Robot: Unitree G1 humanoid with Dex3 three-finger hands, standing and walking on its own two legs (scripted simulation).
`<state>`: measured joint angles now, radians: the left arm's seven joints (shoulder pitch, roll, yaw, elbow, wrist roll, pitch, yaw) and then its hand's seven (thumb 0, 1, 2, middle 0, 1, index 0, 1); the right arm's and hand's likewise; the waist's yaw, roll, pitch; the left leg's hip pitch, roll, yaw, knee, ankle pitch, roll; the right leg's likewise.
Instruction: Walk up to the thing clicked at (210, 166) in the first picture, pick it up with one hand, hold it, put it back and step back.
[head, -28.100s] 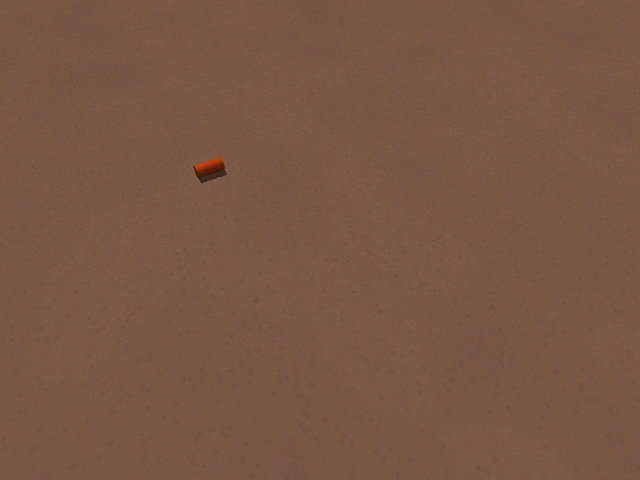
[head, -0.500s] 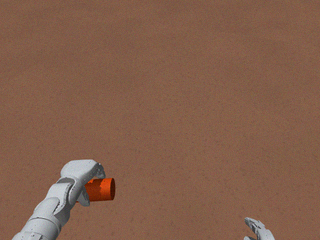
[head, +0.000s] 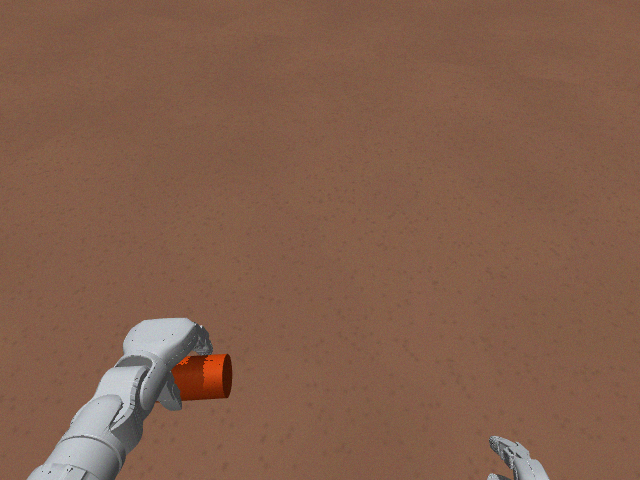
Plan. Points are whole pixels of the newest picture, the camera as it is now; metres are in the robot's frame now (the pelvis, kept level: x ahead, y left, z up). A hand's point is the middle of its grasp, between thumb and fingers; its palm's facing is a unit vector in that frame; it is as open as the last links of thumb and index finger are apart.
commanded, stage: crouch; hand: left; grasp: from above
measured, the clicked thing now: (181, 378) +0.30 +0.21 -0.09
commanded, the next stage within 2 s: lower in 1.98 s
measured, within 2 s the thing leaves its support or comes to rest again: neither
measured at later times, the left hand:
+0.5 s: hand (202, 385) +0.32 +0.21 -0.19, palm faces -0.45 +0.06 -0.89, open 8.5 cm
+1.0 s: hand (245, 394) +0.40 +0.18 -0.43, palm faces -0.46 +0.03 -0.89, open 8.6 cm
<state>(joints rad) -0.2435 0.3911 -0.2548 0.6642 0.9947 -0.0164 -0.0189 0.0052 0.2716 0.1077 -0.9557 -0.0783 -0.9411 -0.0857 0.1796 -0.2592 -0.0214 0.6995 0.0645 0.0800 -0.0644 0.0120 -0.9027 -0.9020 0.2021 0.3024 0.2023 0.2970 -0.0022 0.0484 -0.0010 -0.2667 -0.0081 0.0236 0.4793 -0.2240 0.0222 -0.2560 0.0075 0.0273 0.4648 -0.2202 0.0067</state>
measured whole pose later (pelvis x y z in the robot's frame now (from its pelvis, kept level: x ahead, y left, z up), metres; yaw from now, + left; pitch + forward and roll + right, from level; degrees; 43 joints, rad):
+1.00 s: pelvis -0.06 +0.00 -0.28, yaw -1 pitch +38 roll -4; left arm -0.89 0.46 -0.06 1.37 1.19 -0.07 0.37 0.00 0.24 0.18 -0.95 -0.09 -0.93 -0.11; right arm 0.24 -0.23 0.00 0.74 -0.07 -0.03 0.00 0.01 -0.89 -0.90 0.21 0.30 0.21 0.30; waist -0.22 0.06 -0.21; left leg -1.89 0.00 -0.02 1.85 -0.63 0.03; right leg -1.84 0.02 -0.04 1.81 -0.63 0.01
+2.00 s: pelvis -0.07 -0.01 -0.41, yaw -7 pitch +38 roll -8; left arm -1.14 0.74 0.03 1.53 1.26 -0.11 0.37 0.01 0.18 0.31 -0.83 -0.34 -0.82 -0.34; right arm 0.23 -0.28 0.13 0.68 -0.14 -0.06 0.13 0.00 -0.91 -0.90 0.20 0.30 0.20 0.30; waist -0.35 0.00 -0.02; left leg -2.29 0.03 -0.11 2.32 -0.70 0.02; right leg -2.23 0.05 -0.13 2.23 -0.67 -0.01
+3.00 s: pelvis -0.07 +0.00 -0.45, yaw -12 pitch +34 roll -13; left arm -1.18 0.90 0.03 1.61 1.26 -0.12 0.46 0.02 0.21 0.21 -0.85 -0.35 -0.85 -0.32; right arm 0.18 -0.33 0.27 0.62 -0.17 -0.13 0.18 0.00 -0.91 -0.90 0.20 0.30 0.20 0.30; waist -0.42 -0.09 0.14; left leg -2.37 0.04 -0.19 2.47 -0.72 0.02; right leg -2.28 0.06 -0.20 2.32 -0.66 0.01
